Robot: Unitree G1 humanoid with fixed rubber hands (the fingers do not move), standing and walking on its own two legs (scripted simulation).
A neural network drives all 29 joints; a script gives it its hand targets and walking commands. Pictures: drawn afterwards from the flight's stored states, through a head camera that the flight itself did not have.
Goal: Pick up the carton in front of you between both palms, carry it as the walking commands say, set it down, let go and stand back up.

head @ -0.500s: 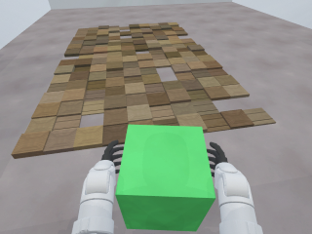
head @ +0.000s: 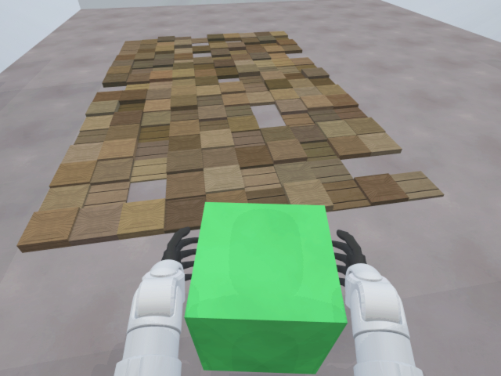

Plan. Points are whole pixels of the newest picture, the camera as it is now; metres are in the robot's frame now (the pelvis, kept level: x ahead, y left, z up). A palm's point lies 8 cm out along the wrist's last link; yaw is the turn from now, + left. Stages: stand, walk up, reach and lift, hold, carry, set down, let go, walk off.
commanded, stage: hold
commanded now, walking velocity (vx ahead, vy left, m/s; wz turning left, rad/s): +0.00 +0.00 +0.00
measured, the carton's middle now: (262, 290) +0.29 +0.00 -0.02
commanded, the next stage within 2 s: carry in 0.40 s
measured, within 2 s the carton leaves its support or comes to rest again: neither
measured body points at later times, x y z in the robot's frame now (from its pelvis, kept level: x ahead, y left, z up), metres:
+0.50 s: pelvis +0.00 +0.00 +0.00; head -0.04 -0.01 +0.45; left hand +0.30 +0.15 +0.04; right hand +0.30 -0.15 +0.04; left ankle +0.01 +0.13 -0.74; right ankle +0.02 -0.13 -0.74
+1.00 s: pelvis +0.19 -0.02 -0.01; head +0.17 -0.03 +0.44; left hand +0.43 +0.13 +0.08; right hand +0.43 -0.17 +0.07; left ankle +0.05 +0.11 -0.75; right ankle +0.26 -0.10 -0.74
